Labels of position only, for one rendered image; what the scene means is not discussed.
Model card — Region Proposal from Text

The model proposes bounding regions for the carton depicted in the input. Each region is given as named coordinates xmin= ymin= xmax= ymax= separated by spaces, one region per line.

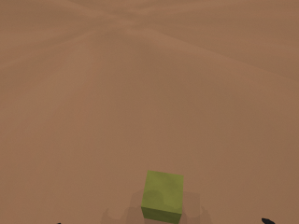
xmin=141 ymin=170 xmax=184 ymax=224

